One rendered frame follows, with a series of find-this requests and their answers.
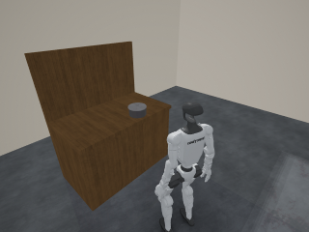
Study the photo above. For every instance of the right robot forearm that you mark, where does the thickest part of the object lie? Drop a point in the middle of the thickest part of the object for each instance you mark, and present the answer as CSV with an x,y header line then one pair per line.
x,y
208,161

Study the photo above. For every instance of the robot left hand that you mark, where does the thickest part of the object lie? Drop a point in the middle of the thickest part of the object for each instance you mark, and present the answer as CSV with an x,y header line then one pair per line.
x,y
160,192

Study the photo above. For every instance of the table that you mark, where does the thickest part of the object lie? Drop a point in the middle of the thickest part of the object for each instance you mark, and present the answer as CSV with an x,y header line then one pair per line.
x,y
84,94

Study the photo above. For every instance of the pot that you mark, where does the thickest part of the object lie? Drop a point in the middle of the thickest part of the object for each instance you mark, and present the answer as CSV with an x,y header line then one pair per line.
x,y
137,114

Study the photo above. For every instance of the left robot forearm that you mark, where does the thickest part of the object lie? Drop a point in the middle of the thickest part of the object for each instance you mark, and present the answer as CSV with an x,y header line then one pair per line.
x,y
166,177

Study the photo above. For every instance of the robot torso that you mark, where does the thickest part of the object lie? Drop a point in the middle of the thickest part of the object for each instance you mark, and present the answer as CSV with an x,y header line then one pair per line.
x,y
189,152

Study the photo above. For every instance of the robot right hand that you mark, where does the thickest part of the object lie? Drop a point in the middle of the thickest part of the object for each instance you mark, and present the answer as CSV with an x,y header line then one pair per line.
x,y
205,171

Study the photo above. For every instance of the left robot upper arm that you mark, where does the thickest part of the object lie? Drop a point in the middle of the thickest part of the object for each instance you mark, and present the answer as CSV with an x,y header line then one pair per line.
x,y
173,140

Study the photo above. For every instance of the right robot upper arm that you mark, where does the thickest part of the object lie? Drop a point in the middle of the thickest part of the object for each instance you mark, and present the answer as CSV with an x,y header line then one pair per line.
x,y
209,149

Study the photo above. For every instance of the lid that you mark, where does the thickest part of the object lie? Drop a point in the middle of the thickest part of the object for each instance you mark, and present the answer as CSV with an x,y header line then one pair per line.
x,y
140,107

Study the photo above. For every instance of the robot left thigh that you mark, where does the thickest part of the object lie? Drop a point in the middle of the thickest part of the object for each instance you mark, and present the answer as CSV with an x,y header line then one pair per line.
x,y
174,182

